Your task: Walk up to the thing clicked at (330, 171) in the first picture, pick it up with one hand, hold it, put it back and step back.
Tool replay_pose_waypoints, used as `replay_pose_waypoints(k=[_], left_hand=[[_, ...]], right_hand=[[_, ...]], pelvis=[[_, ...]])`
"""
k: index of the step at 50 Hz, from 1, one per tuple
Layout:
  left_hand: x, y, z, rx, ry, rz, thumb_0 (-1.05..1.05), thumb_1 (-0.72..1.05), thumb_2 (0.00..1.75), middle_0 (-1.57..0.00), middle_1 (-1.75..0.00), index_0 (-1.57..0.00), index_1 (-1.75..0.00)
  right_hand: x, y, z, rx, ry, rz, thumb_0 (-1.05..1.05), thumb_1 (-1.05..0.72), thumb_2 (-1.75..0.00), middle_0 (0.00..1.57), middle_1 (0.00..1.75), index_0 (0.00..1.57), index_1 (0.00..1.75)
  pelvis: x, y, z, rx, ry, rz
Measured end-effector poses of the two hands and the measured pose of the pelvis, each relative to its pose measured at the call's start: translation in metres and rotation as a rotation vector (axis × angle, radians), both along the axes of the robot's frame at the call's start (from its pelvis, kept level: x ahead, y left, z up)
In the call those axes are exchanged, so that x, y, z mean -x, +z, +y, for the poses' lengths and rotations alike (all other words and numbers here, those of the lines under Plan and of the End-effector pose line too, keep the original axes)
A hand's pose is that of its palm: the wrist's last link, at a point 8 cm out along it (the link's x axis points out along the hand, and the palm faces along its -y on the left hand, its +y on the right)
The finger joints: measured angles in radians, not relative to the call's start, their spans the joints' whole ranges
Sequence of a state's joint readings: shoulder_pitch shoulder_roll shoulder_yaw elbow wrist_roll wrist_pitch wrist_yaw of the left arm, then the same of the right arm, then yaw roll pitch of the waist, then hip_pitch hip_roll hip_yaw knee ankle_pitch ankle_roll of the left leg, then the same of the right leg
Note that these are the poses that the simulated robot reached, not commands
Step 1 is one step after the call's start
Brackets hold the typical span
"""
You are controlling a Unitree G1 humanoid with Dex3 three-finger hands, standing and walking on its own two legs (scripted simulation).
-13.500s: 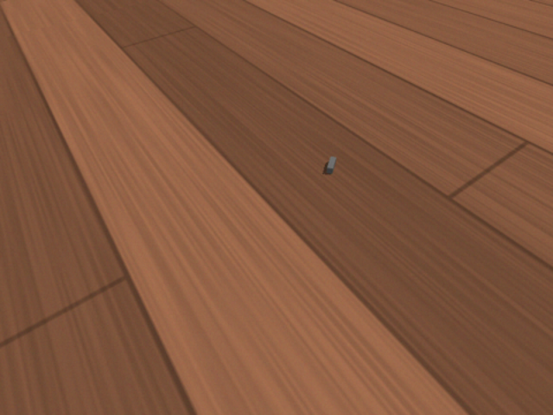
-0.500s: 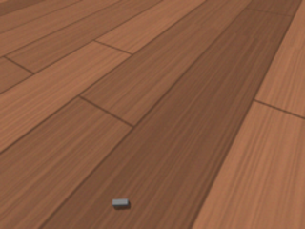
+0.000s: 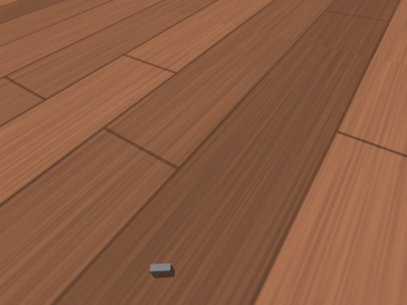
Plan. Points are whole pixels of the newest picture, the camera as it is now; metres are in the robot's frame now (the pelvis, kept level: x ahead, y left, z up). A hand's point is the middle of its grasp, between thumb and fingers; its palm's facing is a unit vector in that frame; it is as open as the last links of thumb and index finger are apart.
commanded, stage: walk up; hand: left
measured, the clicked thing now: (161, 268) +0.41 +0.27 -0.75
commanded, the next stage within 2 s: stand in 0.32 s
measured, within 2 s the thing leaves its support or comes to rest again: neither
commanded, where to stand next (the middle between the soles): +0.04 +0.02 m, yaw +2 degrees
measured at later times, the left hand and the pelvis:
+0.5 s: hand out of the picture +0.07 +0.26 -0.15, palm faces -0.04 -0.93 -0.36, open 7.4 cm; pelvis -0.01 +0.00 +0.01, yaw +0 degrees
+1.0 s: hand out of the picture +0.02 +0.25 -0.15, palm faces -0.04 -0.93 -0.36, open 7.4 cm; pelvis -0.04 -0.01 +0.01, yaw +0 degrees
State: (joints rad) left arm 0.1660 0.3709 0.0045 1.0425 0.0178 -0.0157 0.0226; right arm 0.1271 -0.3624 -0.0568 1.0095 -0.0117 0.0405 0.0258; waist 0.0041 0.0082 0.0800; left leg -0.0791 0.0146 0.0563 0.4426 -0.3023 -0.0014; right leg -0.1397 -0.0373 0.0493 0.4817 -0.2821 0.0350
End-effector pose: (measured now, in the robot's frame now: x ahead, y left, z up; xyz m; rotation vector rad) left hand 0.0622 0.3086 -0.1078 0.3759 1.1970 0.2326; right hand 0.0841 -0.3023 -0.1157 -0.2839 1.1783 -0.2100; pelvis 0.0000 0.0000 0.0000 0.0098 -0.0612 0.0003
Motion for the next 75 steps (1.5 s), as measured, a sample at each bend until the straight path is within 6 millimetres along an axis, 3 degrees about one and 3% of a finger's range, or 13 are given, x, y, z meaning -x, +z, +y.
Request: replay_pose_waypoints(k=[10, 18, 31, 49, 55, 67, 75], left_hand=[[0.011, 0.001, 0.000, -0.004, 0.000, 0.013, 0.00, 0.90, 0.89, -0.21, -0.30, -0.20, -0.30], [0.008, -0.001, 0.004, 0.006, -0.001, 0.015, 0.00, 0.90, 0.89, -0.21, -0.30, -0.20, -0.30], [-0.001, -0.003, -0.019, 0.070, -0.030, -0.015, 0.00, 0.90, 0.89, -0.21, -0.30, -0.20, -0.30], [0.046, -0.001, -0.018, 0.047, 0.005, 0.054, 0.00, 0.90, 0.89, -0.21, -0.30, -0.20, -0.30], [0.054, -0.002, -0.019, 0.047, 0.012, 0.075, 0.00, 0.90, 0.89, -0.21, -0.30, -0.20, -0.30], [0.037, -0.004, -0.022, 0.062, 0.006, 0.047, 0.00, 0.90, 0.89, -0.21, -0.30, -0.20, -0.30], [0.032, -0.011, -0.014, 0.025, 0.028, 0.012, 0.00, 0.90, 0.89, -0.21, -0.30, -0.20, -0.30]], right_hand=[[0.015, -0.004, -0.001, -0.006, -0.009, 0.023, 0.01, -0.90, -0.90, 0.20, 0.30, 0.20, 0.29], [0.022, -0.001, 0.005, -0.001, -0.015, 0.028, 0.01, -0.90, -0.90, 0.20, 0.30, 0.20, 0.29], [0.029, 0.007, 0.006, 0.009, -0.006, 0.010, 0.00, -0.90, -0.90, 0.20, 0.30, 0.20, 0.29], [0.066, 0.001, -0.006, -0.001, -0.012, 0.075, 0.00, -0.90, -0.90, 0.20, 0.30, 0.20, 0.29], [0.074, -0.001, -0.007, -0.003, -0.014, 0.102, 0.00, -0.90, -0.90, 0.20, 0.30, 0.20, 0.29], [0.065, 0.001, -0.006, 0.005, -0.007, 0.093, 0.00, -0.90, -0.90, 0.20, 0.30, 0.20, 0.29], [0.056, -0.004, -0.018, 0.035, 0.003, 0.074, 0.00, -0.90, -0.90, 0.20, 0.30, 0.20, 0.30]], pelvis=[[0.005, 0.000, 0.000, 0.004, -0.001, -0.001], [0.007, 0.001, 0.003, 0.001, -0.005, -0.001], [0.021, 0.008, -0.001, 0.004, 0.002, -0.007], [0.039, 0.009, -0.010, 0.003, 0.004, -0.003], [0.040, 0.009, -0.011, 0.005, 0.006, 0.004], [0.035, 0.008, -0.011, 0.005, 0.008, 0.015], [0.059, -0.003, -0.017, 0.000, 0.008, 0.022]])
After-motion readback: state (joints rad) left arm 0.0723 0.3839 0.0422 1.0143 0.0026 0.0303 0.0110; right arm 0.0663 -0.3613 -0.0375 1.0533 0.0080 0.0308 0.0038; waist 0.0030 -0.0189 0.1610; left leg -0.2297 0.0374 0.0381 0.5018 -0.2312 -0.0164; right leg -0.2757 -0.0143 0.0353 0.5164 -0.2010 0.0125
